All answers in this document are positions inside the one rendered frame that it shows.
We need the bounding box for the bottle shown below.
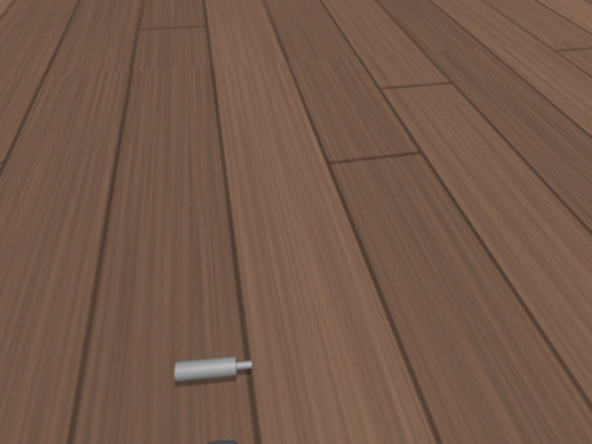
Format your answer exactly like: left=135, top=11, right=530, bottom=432
left=175, top=356, right=253, bottom=381

